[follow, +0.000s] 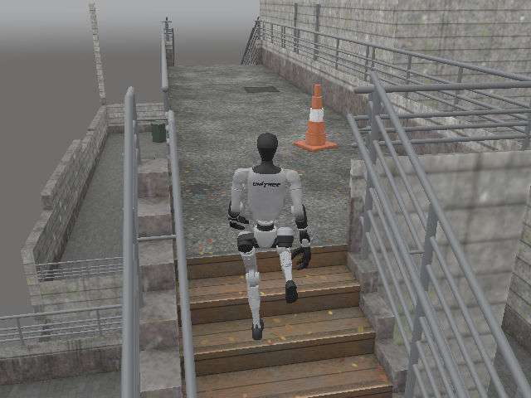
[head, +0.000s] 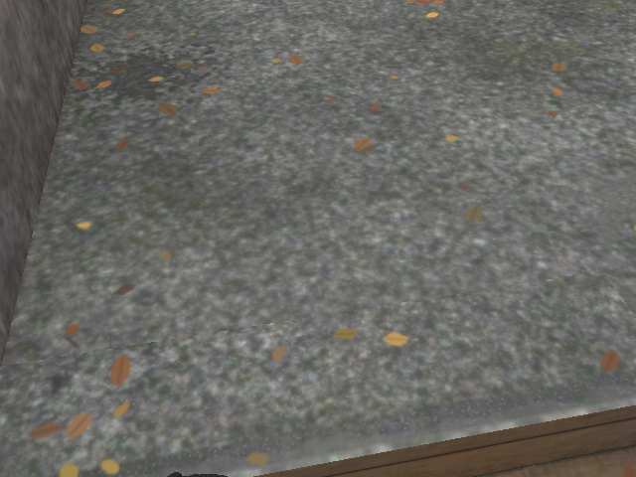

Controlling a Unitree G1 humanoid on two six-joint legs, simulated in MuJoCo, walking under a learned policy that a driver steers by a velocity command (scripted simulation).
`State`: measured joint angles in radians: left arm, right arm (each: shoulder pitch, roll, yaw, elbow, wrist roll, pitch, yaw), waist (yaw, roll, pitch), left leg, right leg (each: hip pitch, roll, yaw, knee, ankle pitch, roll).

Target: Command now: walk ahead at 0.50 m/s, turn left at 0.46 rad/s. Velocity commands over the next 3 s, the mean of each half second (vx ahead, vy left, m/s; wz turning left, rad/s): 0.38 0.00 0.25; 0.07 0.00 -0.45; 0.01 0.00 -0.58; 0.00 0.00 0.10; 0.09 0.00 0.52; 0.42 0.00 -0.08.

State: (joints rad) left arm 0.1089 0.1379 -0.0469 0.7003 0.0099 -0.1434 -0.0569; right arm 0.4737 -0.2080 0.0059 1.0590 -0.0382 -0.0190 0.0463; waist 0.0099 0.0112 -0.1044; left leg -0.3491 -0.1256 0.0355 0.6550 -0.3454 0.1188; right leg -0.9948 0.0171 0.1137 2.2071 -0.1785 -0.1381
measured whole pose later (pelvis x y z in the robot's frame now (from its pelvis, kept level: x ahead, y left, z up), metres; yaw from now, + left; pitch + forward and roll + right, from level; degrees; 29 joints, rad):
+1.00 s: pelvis +0.39 +0.09 +0.26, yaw -9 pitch +0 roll +0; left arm 0.21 0.30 0.08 0.70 -0.01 0.06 0.06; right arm 0.12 -0.17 -0.04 0.67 -0.03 0.01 -0.08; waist -0.01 -0.04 -0.01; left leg -0.64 0.20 0.14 1.15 -0.50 -0.01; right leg -0.67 0.06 0.03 1.63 -0.19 0.02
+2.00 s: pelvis +0.39 +0.05 +0.19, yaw -20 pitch +3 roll +2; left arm 0.30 0.27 0.07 0.69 0.02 0.06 0.01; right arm 0.05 -0.15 -0.01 0.55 0.00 0.04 -0.06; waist 0.04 -0.05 -0.04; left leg -0.81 -0.04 -0.07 1.48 -0.73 -0.04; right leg -0.25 -0.06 -0.05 0.41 -0.21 -0.04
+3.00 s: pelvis +0.63 -0.01 +0.33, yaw -11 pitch +1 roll +0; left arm 0.16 0.23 0.03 0.62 -0.01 -0.07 -0.03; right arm 0.33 -0.28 -0.01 0.78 0.01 -0.12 0.03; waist -0.04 0.05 -0.04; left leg -0.32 -0.04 -0.11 1.17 -0.37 0.05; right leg -0.42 0.04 -0.07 0.58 -0.19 -0.08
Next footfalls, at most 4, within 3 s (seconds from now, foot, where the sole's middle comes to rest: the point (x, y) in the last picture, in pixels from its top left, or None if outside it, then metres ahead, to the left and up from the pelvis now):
0.24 right None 0.34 -0.14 -0.59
0.78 left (209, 440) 0.50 0.22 -0.43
1.34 right None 0.37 -0.07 -0.59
1.84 left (244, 439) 0.50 0.17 -0.43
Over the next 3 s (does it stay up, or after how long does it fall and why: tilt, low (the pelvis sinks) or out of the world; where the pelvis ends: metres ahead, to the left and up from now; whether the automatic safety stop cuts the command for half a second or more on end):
stays up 0.63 -0.01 0.33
